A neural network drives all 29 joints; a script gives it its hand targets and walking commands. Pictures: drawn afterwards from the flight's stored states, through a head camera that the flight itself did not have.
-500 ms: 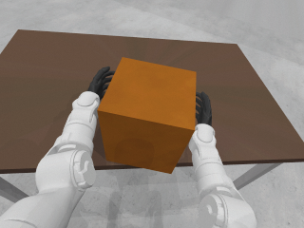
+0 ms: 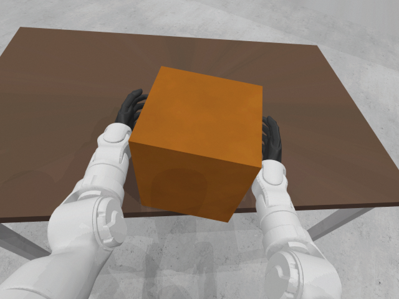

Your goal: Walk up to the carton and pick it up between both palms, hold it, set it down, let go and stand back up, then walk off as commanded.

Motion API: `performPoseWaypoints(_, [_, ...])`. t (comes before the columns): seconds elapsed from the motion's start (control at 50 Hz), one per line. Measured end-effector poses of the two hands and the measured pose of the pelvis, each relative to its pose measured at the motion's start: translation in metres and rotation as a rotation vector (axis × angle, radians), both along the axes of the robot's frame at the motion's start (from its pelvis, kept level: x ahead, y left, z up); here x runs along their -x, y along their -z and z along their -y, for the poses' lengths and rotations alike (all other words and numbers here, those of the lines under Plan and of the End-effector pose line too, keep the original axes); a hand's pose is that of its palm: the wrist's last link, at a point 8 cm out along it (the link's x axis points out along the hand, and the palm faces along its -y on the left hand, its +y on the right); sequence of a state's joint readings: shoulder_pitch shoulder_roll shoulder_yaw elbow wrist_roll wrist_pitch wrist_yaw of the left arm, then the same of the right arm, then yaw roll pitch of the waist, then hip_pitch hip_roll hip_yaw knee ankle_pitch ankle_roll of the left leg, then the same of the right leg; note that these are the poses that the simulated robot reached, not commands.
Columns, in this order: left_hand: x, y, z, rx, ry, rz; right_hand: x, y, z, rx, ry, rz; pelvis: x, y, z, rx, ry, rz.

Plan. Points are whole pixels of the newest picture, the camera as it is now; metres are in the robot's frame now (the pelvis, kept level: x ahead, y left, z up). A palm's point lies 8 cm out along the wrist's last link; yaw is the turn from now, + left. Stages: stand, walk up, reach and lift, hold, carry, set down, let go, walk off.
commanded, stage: set down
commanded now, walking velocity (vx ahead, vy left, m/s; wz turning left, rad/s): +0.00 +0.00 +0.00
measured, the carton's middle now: (197, 150) +0.40 -0.01 +0.04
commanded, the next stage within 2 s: none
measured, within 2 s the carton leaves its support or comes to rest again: neither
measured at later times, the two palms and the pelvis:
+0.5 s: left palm (101, 128) +0.43 +0.19 +0.07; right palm (268, 155) +0.37 -0.15 +0.07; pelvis -0.01 +0.02 +0.00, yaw +0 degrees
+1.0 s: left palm (92, 149) +0.37 +0.20 +0.07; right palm (273, 184) +0.31 -0.15 +0.06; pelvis -0.05 +0.02 -0.01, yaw +0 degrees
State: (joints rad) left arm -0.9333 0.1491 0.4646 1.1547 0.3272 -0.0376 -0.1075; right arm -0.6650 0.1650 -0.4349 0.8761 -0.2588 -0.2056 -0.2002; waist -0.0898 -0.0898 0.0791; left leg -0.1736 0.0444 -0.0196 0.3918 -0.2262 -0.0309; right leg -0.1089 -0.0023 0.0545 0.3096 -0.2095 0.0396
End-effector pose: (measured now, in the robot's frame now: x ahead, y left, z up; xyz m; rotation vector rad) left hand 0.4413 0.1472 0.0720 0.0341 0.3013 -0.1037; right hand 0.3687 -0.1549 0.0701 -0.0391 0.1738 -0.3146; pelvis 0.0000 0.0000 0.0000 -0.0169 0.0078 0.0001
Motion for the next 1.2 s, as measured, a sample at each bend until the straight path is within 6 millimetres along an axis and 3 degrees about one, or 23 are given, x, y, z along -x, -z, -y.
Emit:
performPoseWaypoints(0.2, [0.002,0.025,-0.011,0.027,-0.046,-0.031,-0.014,0.012,-0.002,-0.030,0.007,-0.037,0.001,0.003,-0.013,0.016,0.004,-0.117])
performPoseWaypoints(0.42, [0.007,0.006,-0.044,-0.016,-0.070,0.029,-0.007,0.003,-0.003,-0.035,0.002,-0.033,0.007,0.004,-0.020,0.027,0.005,-0.125])
performPoseWaypoints(0.62, [0.028,-0.008,-0.046,-0.013,-0.052,0.059,0.018,0.000,-0.007,-0.032,-0.016,-0.034,0.027,0.004,-0.022,0.029,0.005,-0.097])
performPoseWaypoints(0.86, [0.058,-0.005,-0.050,0.013,-0.058,0.052,0.053,0.010,-0.005,-0.027,0.000,-0.090,0.047,0.005,-0.023,0.030,0.005,-0.071])
performPoseWaypoints(1.08, [0.072,0.002,-0.057,0.010,-0.044,0.063,0.069,0.014,-0.003,-0.029,0.009,-0.055,0.047,0.005,-0.022,0.029,0.005,-0.070])
performPoseWaypoints(1.2, [0.087,0.010,-0.060,-0.004,-0.033,0.056,0.087,0.021,0.009,-0.053,0.044,-0.039,0.042,0.004,-0.018,0.024,0.003,-0.063])
